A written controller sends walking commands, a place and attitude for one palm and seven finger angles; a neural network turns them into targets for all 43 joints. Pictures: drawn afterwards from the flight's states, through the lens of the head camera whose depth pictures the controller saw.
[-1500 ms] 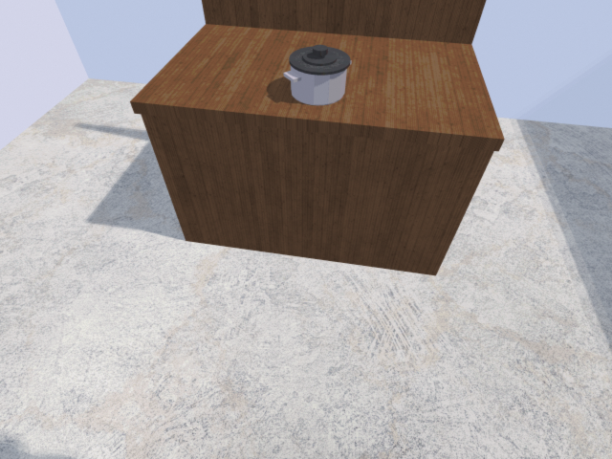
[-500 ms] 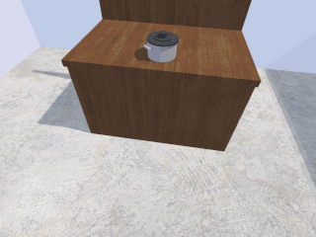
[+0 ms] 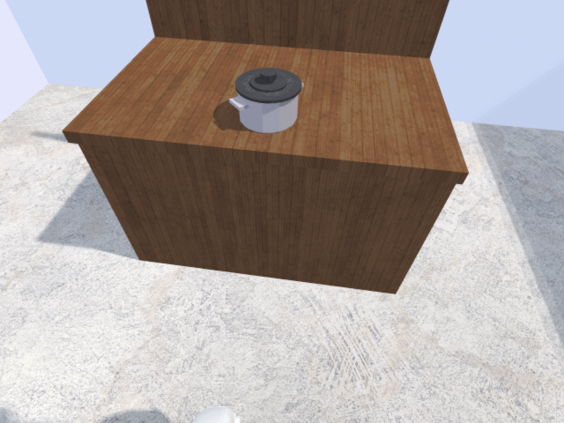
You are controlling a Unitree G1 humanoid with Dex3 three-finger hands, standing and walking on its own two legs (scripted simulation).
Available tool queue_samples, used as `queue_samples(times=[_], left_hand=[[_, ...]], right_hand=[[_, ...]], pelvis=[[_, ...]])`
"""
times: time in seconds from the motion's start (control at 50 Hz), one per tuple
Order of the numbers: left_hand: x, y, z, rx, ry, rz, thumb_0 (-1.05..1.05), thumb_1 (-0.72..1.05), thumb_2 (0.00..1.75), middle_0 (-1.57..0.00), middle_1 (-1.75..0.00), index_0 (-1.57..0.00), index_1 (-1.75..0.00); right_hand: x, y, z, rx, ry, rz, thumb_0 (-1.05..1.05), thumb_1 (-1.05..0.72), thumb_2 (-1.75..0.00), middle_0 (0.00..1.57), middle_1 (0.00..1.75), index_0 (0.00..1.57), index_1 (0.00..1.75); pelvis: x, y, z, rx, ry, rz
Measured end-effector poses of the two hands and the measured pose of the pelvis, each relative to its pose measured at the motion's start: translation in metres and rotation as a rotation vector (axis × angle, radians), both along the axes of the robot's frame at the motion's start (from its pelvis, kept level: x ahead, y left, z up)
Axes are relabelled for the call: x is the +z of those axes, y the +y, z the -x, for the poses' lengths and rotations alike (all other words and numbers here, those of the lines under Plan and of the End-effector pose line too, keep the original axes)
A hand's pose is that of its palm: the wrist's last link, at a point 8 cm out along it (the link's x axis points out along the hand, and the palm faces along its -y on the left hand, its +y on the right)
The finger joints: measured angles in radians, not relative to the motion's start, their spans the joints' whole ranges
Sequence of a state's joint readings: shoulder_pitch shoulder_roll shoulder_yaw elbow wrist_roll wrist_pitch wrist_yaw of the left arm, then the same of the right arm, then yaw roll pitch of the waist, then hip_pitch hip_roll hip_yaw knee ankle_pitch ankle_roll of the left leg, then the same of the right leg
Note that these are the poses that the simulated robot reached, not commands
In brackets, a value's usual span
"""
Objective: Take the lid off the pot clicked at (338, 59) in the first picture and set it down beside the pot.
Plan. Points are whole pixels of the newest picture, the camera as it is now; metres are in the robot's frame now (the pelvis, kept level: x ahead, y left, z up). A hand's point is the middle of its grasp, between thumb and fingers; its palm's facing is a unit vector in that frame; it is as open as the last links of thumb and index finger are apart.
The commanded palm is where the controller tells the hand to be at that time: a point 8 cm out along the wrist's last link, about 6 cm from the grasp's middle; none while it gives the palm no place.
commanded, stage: turn to face it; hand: left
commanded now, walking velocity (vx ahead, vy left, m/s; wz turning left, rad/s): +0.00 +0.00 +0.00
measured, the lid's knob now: (268, 74) +0.93 +0.06 +0.04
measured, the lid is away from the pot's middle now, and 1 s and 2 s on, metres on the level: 0.00 0.00 0.00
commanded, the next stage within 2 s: take the last steps up to it in 0.34 s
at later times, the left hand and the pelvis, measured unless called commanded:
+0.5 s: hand out of the picture +0.12 +0.19 -0.18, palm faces +0.03 -0.98 -0.18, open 7.4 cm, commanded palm none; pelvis +0.13 +0.03 -0.01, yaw -4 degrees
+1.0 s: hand (209, 295) +0.39 +0.16 -0.16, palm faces -0.12 -0.97 -0.23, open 7.4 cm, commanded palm none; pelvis +0.25 -0.01 -0.01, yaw -7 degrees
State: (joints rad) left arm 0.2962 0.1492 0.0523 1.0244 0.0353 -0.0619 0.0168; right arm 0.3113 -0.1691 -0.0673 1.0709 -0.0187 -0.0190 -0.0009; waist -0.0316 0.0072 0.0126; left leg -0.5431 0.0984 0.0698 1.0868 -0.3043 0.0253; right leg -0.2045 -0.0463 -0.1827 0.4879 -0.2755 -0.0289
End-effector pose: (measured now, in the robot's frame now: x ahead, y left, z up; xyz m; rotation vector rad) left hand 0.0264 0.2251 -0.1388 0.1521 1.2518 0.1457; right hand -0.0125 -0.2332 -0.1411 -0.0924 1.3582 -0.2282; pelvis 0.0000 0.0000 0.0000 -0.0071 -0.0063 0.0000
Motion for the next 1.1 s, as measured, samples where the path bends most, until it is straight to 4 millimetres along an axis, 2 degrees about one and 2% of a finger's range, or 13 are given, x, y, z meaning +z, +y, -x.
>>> queue_samples(times=[0.06,0.14,0.18,0.24,0.34,0.46,0.58,0.68,0.82,0.92,0.96,1.0,1.1], left_hand=[[-0.003,-0.002,0.001,0.031,0.045,0.032,0.00,0.92,0.90,-0.20,-0.30,-0.20,-0.30],[-0.015,0.004,0.003,0.089,0.107,0.066,0.00,0.91,0.90,-0.20,-0.30,-0.20,-0.30],[-0.027,0.010,0.003,0.103,0.150,0.079,0.00,0.91,0.90,-0.20,-0.30,-0.20,-0.30],[-0.033,0.018,-0.006,0.096,0.204,0.071,0.00,0.91,0.90,-0.20,-0.30,-0.20,-0.30],[-0.019,0.026,-0.040,0.084,0.180,0.047,0.00,0.91,0.90,-0.20,-0.30,-0.20,-0.30],[-0.013,0.021,-0.075,0.040,0.133,0.012,0.00,0.91,0.90,-0.20,-0.30,-0.20,-0.30],[-0.008,0.015,-0.105,0.008,0.143,0.040,0.00,0.91,0.90,-0.20,-0.30,-0.20,-0.30],[-0.016,0.021,-0.142,-0.036,0.156,0.061,0.00,0.90,0.90,-0.20,-0.30,-0.20,-0.30],[0.000,0.025,-0.240,-0.128,0.074,0.006,0.01,0.92,0.90,-0.20,-0.30,-0.20,-0.30],[0.009,0.003,-0.323,-0.191,-0.054,-0.023,0.01,0.92,0.90,-0.20,-0.30,-0.19,-0.30],[0.005,-0.007,-0.347,-0.194,-0.115,-0.032,0.00,0.92,0.90,-0.20,-0.30,-0.20,-0.30],[0.005,-0.015,-0.358,-0.177,-0.137,-0.025,0.00,0.91,0.90,-0.20,-0.30,-0.20,-0.30],[0.006,-0.027,-0.353,-0.136,-0.064,-0.009,-0.01,0.92,0.90,-0.20,-0.30,-0.20,-0.30]], right_hand=[[0.011,0.001,-0.073,0.057,-0.122,0.016,0.01,-0.91,-0.90,0.19,0.30,0.20,0.29],[0.019,0.018,-0.158,0.146,-0.239,0.037,0.01,-0.91,-0.90,0.19,0.30,0.20,0.29],[0.015,0.027,-0.190,0.171,-0.299,0.054,0.01,-0.91,-0.90,0.19,0.30,0.20,0.29],[0.015,0.041,-0.213,0.176,-0.320,0.052,0.00,-0.91,-0.90,0.19,0.30,0.20,0.29],[0.012,0.057,-0.212,0.147,-0.262,0.004,0.00,-0.91,-0.90,0.20,0.30,0.20,0.29],[-0.005,0.042,-0.209,0.077,-0.206,-0.019,-0.02,-0.93,-0.90,0.20,0.30,0.21,0.30],[0.000,0.027,-0.190,0.015,-0.111,0.013,-0.01,-0.93,-0.90,0.20,0.30,0.20,0.30],[0.003,0.030,-0.163,-0.040,-0.031,0.043,0.00,-0.92,-0.90,0.20,0.30,0.20,0.29],[0.009,0.046,-0.107,-0.136,0.169,-0.010,0.00,-0.91,-0.90,0.20,0.30,0.20,0.29],[0.005,0.048,-0.090,-0.177,0.307,-0.080,0.01,-0.91,-0.90,0.20,0.30,0.20,0.29],[-0.003,0.042,-0.095,-0.181,0.338,-0.101,0.01,-0.91,-0.90,0.20,0.30,0.20,0.30],[-0.006,0.032,-0.115,-0.173,0.334,-0.098,0.01,-0.91,-0.90,0.20,0.30,0.20,0.30],[-0.003,0.001,-0.214,-0.145,0.136,-0.033,0.01,-0.91,-0.90,0.20,0.30,0.20,0.29]], pelvis=[[0.003,0.005,-0.022,0.015,0.001,0.005],[-0.003,0.019,-0.055,0.013,-0.016,0.017],[-0.014,0.028,-0.072,-0.005,-0.022,0.034],[-0.017,0.032,-0.086,-0.020,-0.030,0.007],[-0.007,0.033,-0.102,-0.035,-0.022,-0.012],[-0.011,0.027,-0.120,-0.065,-0.015,-0.033],[-0.002,0.028,-0.146,-0.092,0.011,-0.002],[-0.004,0.031,-0.170,-0.111,0.013,-0.008],[0.003,0.020,-0.202,-0.128,0.021,-0.015],[-0.003,0.000,-0.231,-0.136,0.019,-0.020],[-0.012,-0.010,-0.243,-0.128,0.012,-0.022],[-0.012,-0.015,-0.254,-0.124,0.007,-0.008],[0.000,-0.018,-0.283,-0.140,0.017,0.000]])
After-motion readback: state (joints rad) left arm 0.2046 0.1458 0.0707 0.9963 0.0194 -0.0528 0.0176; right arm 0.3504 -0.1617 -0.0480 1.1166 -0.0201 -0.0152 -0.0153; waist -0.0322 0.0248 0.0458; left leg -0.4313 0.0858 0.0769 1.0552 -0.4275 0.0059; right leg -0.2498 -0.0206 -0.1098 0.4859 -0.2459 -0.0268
